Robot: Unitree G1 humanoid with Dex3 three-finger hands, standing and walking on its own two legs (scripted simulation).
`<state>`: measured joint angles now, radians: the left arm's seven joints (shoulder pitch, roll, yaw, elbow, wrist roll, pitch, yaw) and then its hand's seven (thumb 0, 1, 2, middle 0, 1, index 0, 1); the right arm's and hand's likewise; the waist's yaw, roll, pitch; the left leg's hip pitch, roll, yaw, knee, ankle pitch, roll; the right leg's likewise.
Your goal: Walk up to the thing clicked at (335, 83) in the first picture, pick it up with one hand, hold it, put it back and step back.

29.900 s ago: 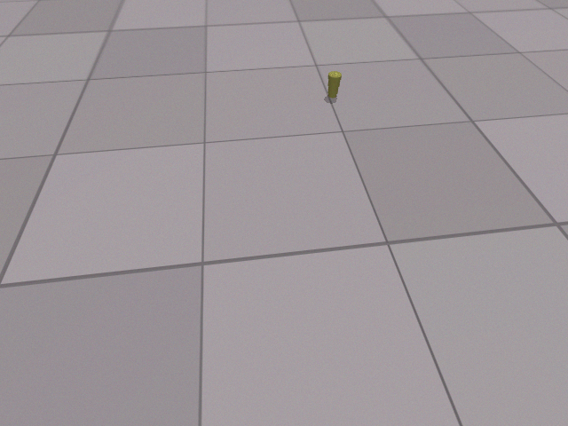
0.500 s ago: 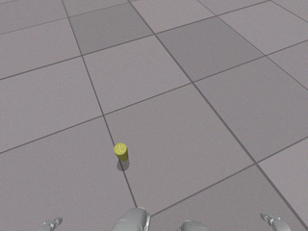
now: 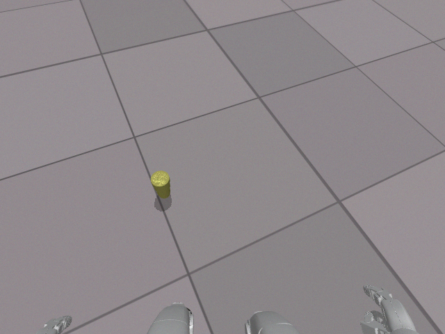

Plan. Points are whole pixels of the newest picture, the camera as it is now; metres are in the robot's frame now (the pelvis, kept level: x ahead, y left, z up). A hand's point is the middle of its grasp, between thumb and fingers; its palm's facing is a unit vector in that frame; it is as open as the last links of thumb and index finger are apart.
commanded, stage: step back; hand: left
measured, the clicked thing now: (162, 186) +0.73 +0.27 -0.68
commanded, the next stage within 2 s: stand in 1.90 s
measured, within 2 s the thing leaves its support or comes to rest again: neither
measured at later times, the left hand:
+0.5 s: hand out of the picture -0.05 +0.25 -0.14, palm faces +0.06 -0.92 -0.38, open 7.3 cm
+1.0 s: hand out of the picture -0.30 +0.21 -0.13, palm faces +0.10 -0.89 -0.44, open 7.4 cm
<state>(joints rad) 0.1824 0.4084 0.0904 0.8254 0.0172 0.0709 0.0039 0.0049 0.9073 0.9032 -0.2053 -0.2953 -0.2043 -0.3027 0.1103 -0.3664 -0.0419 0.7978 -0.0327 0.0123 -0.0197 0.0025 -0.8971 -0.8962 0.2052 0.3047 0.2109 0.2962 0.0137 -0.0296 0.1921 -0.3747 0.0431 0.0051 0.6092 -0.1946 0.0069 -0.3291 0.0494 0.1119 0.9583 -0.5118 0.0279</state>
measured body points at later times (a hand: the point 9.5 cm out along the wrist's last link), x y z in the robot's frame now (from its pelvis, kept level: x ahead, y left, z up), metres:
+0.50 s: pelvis -0.17 -0.03 +0.00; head -0.11 -0.01 +0.44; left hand -0.05 +0.29 -0.12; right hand -0.08 -0.33 -0.12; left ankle -0.15 +0.09 -0.72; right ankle -0.13 -0.16 -0.66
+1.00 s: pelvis -0.33 -0.08 +0.00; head -0.31 -0.10 +0.45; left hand -0.30 +0.25 -0.10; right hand -0.23 -0.39 -0.13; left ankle -0.35 +0.05 -0.70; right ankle -0.29 -0.19 -0.72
